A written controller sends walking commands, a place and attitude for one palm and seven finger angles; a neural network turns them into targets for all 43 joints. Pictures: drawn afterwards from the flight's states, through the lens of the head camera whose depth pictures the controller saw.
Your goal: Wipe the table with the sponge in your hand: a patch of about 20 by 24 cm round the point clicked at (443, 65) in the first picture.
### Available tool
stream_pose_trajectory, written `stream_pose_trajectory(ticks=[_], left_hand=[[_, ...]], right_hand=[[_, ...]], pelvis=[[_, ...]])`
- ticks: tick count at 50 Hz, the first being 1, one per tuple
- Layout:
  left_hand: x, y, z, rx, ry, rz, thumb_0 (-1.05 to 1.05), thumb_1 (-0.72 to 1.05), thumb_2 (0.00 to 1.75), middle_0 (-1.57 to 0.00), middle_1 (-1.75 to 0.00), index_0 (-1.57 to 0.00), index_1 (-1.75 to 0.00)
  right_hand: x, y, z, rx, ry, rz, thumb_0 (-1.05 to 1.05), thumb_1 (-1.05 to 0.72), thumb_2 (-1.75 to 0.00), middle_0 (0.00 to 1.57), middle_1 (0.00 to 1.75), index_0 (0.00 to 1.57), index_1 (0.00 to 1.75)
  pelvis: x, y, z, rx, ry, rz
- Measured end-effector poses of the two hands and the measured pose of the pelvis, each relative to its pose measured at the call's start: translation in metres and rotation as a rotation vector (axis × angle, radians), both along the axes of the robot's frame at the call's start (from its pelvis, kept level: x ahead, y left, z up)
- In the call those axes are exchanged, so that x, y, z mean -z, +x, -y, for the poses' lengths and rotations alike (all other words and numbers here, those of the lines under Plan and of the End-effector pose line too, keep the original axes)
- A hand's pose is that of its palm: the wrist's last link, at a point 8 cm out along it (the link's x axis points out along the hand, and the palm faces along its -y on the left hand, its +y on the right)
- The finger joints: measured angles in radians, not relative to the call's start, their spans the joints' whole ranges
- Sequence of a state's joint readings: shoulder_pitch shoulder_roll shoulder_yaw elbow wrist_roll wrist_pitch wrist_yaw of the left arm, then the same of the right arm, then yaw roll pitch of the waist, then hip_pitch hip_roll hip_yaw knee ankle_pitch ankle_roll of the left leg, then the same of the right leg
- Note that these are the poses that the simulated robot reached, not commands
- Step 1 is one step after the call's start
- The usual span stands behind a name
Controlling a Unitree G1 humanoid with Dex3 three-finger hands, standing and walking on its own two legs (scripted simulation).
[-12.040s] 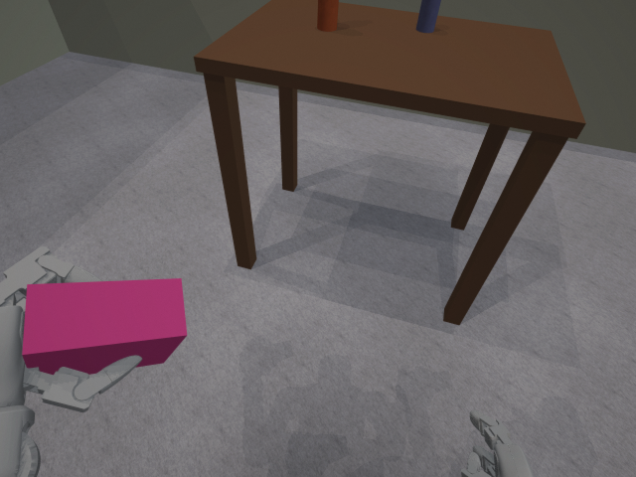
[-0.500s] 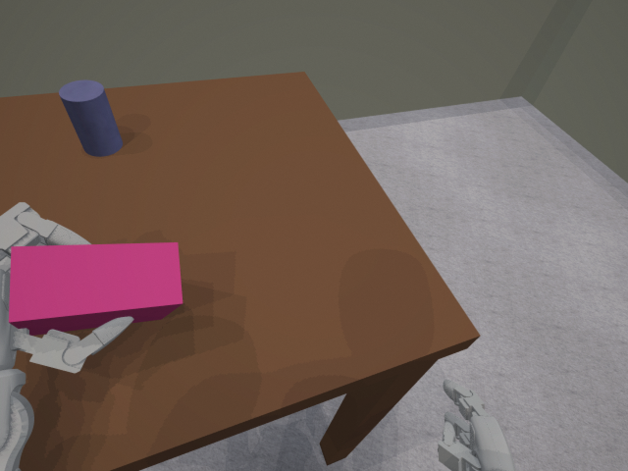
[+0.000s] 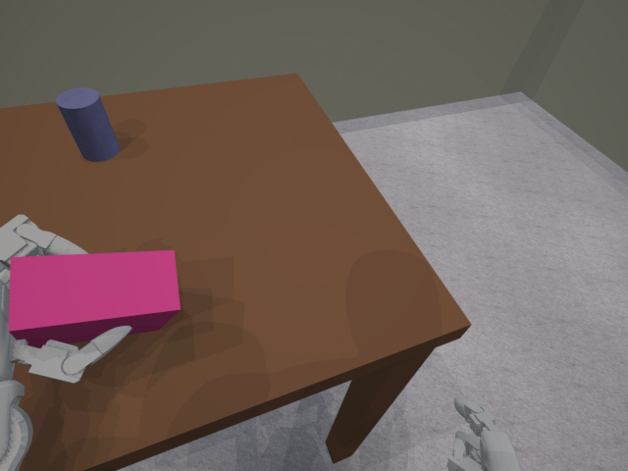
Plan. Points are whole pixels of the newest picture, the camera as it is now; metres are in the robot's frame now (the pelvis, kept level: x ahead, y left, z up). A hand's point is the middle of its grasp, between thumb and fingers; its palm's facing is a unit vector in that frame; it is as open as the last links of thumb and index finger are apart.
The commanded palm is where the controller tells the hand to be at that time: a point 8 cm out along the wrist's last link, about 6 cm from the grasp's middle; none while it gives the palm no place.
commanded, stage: look again from close up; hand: left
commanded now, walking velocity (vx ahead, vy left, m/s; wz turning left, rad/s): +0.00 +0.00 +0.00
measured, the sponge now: (122, 298) +0.24 +0.22 +0.14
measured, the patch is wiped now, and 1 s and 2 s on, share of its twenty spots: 0.00 0.00 0.00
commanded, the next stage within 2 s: come to a stop and stand still in 0.14 s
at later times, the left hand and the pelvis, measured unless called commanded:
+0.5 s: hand (58, 266) +0.24 +0.26 +0.19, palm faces +0.48 -0.78 -0.40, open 9.8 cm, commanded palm +0.15 +0.26 +0.17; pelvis -0.01 -0.03 +0.00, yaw +1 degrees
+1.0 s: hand (96, 283) +0.24 +0.24 +0.16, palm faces +0.39 -0.86 -0.33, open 9.8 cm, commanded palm +0.18 +0.27 +0.17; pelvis +0.01 -0.01 +0.00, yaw -1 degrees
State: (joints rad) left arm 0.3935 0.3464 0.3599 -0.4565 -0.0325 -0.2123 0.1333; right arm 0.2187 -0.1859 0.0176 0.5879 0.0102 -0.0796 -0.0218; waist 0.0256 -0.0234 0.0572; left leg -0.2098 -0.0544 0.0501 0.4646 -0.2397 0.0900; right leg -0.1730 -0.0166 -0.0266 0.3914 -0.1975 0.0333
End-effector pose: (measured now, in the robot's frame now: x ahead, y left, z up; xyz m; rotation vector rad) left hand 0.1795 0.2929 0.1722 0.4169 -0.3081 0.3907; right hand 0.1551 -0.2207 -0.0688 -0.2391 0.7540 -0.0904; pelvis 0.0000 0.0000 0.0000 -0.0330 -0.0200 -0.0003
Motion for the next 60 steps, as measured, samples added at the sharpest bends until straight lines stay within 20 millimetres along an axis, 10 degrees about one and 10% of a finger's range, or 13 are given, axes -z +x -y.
stream_pose_trajectory(ticks=[21,27,34,60], left_hand=[[0.0,-0.003,0.023,-0.005,-0.014,-0.031,-0.01,-0.46,1.02,-0.77,-1.35,-0.77,-1.35],[-0.031,0.02,-0.005,-0.047,0.109,0.099,-0.01,-0.46,1.02,-0.78,-1.35,-0.77,-1.35],[0.0,0.015,0.033,0.104,0.027,-0.024,-0.01,-0.46,1.02,-0.77,-1.36,-0.77,-1.36],[0.001,0.014,0.011,0.05,-0.008,0.008,-0.01,-0.46,1.02,-0.77,-1.36,-0.77,-1.36]], right_hand=[[-0.009,0.014,0.026,0.006,-0.013,0.061,0.01,-0.91,-0.9,0.21,0.3,0.2,0.3],[-0.004,0.014,0.019,-0.063,0.016,0.057,0.01,-0.91,-0.9,0.2,0.3,0.2,0.3],[-0.005,0.003,0.02,0.003,0.029,0.072,0.01,-0.91,-0.9,0.21,0.3,0.2,0.3],[-0.015,0.034,0.003,-0.02,-0.011,0.086,0.01,-0.91,-0.9,0.21,0.3,0.2,0.3]], pelvis=[[-0.002,0.001,0.02,-0.004,0.006,0.0],[0.001,-0.008,0.025,0.003,0.012,-0.02],[0.001,0.0,0.016,0.034,0.013,-0.025],[0.0,0.01,0.006,0.009,0.003,-0.013]])
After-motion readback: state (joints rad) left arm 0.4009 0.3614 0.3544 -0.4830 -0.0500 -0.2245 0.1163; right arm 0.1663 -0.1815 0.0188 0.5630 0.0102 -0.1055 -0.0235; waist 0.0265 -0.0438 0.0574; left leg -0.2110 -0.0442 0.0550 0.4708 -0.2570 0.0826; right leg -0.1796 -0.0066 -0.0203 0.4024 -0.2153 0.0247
